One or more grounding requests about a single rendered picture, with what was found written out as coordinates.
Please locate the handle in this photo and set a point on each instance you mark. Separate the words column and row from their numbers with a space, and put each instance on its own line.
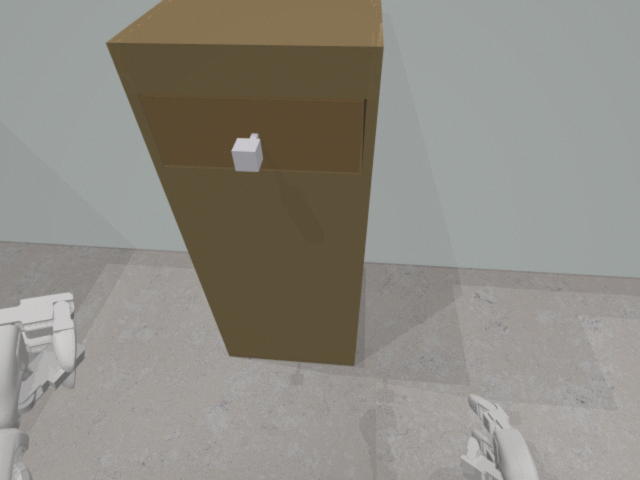
column 247, row 154

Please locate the robot left hand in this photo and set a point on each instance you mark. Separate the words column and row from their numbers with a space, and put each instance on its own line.
column 44, row 327

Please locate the left robot forearm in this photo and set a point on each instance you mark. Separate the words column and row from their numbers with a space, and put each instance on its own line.
column 13, row 445

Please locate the robot right hand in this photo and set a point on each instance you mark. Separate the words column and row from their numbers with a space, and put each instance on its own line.
column 508, row 456

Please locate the cabinet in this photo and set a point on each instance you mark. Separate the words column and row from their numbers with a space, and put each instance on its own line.
column 279, row 253

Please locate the drawer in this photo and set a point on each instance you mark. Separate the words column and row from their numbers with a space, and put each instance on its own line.
column 314, row 134

